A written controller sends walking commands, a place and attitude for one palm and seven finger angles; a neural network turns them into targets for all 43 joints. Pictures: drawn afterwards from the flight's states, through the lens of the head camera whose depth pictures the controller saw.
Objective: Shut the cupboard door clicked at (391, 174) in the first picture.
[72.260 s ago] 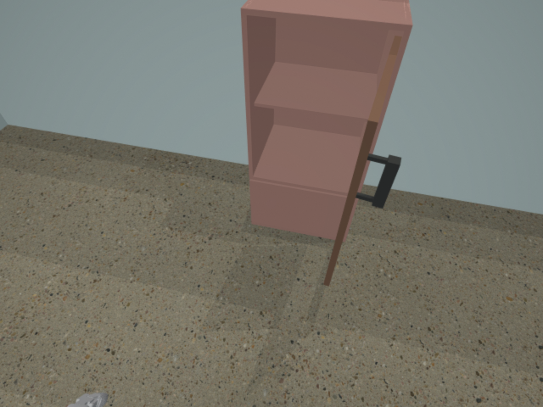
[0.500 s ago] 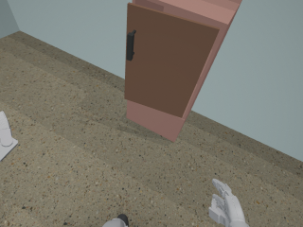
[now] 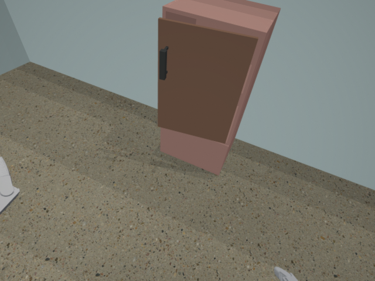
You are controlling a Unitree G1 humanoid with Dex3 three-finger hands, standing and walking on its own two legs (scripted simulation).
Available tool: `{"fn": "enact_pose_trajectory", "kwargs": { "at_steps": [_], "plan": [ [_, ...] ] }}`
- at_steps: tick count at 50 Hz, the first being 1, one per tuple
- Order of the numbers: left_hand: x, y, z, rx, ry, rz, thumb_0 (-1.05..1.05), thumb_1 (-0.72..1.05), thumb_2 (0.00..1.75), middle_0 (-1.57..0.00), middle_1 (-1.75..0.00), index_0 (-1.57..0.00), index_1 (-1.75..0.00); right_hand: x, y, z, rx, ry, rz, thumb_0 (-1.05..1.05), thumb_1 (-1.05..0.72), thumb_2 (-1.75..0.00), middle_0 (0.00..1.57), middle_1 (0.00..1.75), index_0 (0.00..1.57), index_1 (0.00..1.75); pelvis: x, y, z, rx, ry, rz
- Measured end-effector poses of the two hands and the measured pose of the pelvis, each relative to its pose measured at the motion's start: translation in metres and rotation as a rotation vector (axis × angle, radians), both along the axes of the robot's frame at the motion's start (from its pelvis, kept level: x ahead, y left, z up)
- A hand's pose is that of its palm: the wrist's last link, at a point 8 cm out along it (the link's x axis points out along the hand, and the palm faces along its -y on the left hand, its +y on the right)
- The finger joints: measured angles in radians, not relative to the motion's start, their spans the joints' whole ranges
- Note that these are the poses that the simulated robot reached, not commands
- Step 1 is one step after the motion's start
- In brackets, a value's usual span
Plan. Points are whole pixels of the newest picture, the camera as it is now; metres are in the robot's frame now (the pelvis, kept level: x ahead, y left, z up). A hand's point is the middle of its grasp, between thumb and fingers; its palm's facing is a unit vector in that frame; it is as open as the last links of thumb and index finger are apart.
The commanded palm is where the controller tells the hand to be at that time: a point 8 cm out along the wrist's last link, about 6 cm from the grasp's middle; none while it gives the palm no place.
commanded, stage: stop stepping back and stand still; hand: left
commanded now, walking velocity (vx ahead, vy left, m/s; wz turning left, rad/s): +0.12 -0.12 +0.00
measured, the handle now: (164, 62) +0.99 +0.10 -0.02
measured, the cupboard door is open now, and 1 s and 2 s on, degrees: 9 9 9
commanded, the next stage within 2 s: let the arm hang, fingers relaxed in 0.18 s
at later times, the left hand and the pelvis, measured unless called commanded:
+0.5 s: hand out of the picture +0.16 +0.18 -0.14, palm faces +0.02 -0.97 -0.23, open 7.4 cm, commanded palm none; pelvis +0.01 +0.00 -0.02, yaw +2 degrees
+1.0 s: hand out of the picture +0.00 +0.18 -0.17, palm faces +0.07 -0.98 -0.20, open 7.3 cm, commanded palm none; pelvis +0.02 +0.00 +0.01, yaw +2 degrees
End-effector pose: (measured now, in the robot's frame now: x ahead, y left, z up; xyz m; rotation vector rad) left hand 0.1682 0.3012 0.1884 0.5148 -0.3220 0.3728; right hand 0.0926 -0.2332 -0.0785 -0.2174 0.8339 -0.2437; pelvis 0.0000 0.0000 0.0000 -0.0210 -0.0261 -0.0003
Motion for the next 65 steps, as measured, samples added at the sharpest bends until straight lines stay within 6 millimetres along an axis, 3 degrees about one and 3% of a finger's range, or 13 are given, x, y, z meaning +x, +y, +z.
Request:
{"fn": "enact_pose_trajectory", "kwargs": {
  "at_steps": [5,9,15,17,19,21,24,27,29,35,44,53,65],
  "plan": [
    [-0.006,-0.004,0.017,0.111,0.014,-0.001,0.01,0.89,0.89,-0.21,-0.30,-0.21,-0.30,0.015,0.016,-0.007,0.075,-0.019,0.041,0.01,-0.90,-0.89,0.20,0.30,0.20,0.30,0.002,-0.003,-0.001,-0.003,0.019,-0.010],
    [-0.005,0.000,0.004,0.076,0.058,0.059,0.01,0.89,0.89,-0.22,-0.30,-0.21,-0.31,0.030,0.012,-0.021,0.090,-0.004,0.061,0.01,-0.90,-0.89,0.21,0.30,0.21,0.30,0.005,-0.003,-0.007,-0.010,0.016,-0.012],
    [0.006,0.005,-0.026,-0.048,0.074,0.086,0.01,0.89,0.89,-0.21,-0.30,-0.21,-0.30,0.053,0.000,-0.016,0.024,0.001,0.100,0.01,-0.90,-0.89,0.21,0.30,0.20,0.30,0.018,0.005,-0.009,-0.006,0.005,0.009],
    [0.023,0.008,-0.071,-0.119,0.236,0.072,0.00,0.89,0.89,-0.21,-0.30,-0.21,-0.30,0.061,-0.003,-0.023,0.021,0.014,0.138,0.01,-0.90,-0.89,0.20,0.30,0.20,0.30,0.018,0.011,-0.014,-0.001,0.017,0.025],
    [0.034,0.005,-0.135,-0.238,0.495,0.086,0.00,0.89,0.90,-0.20,-0.30,-0.20,-0.30,0.065,-0.005,-0.029,0.016,0.039,0.159,0.01,-0.90,-0.89,0.20,0.30,0.20,0.30,0.016,0.013,-0.016,0.013,0.027,0.039],
    [0.028,-0.012,-0.201,-0.342,0.768,0.090,0.00,0.90,0.90,-0.20,-0.29,-0.20,-0.30,0.065,-0.006,-0.033,0.018,0.058,0.169,0.01,-0.90,-0.89,0.20,0.30,0.20,0.30,0.014,0.011,-0.015,0.027,0.030,0.050],
    [-0.007,-0.054,-0.277,-0.445,1.108,0.056,0.00,0.91,0.89,-0.20,-0.29,-0.19,-0.30,0.058,-0.007,-0.038,0.038,0.095,0.160,0.01,-0.90,-0.89,0.20,0.30,0.20,0.30,0.011,0.002,-0.017,0.051,0.023,0.045],
    [-0.062,-0.097,-0.322,-0.544,1.369,0.031,0.01,0.91,0.89,-0.20,-0.29,-0.20,-0.30,0.041,-0.009,-0.043,0.060,0.180,0.124,0.01,-0.90,-0.89,0.20,0.30,0.20,0.30,0.012,-0.005,-0.013,0.037,0.014,0.055],
    [-0.078,-0.098,-0.325,-0.635,1.352,0.114,-0.05,0.97,0.89,-0.21,-0.30,-0.21,-0.30,0.025,-0.009,-0.046,0.061,0.266,0.116,0.01,-0.91,-0.89,0.20,0.30,0.20,0.30,0.014,-0.009,-0.008,0.024,0.018,0.072],
    [-0.113,-0.080,-0.326,-0.618,1.461,0.206,-0.06,0.98,0.89,-0.21,-0.30,-0.21,-0.30,-0.024,-0.003,-0.054,0.088,0.461,0.069,0.01,-0.91,-0.89,0.20,0.30,0.20,0.30,0.020,-0.011,0.002,0.010,0.012,0.070],
    [-0.159,-0.069,-0.323,-0.604,1.615,0.284,-0.01,0.92,0.89,-0.20,-0.30,-0.20,-0.30,-0.070,0.006,-0.058,0.127,0.563,-0.003,0.01,-0.91,-0.89,0.20,0.30,0.20,0.30,0.023,-0.004,0.009,0.012,-0.011,0.047],
    [-0.179,-0.082,-0.327,-0.649,1.664,0.278,0.00,0.91,0.89,-0.20,-0.29,-0.20,-0.30,-0.091,0.023,-0.060,0.156,0.601,-0.023,0.01,-0.91,-0.89,0.20,0.30,0.20,0.30,0.021,0.002,0.009,0.017,-0.019,0.039],
    [-0.189,-0.094,-0.332,-0.691,1.679,0.246,0.00,0.91,0.89,-0.20,-0.30,-0.20,-0.30,-0.095,0.039,-0.060,0.173,0.585,-0.036,0.00,-0.91,-0.89,0.20,0.30,0.20,0.30,0.018,0.009,0.009,0.018,-0.017,0.034]
  ]
}}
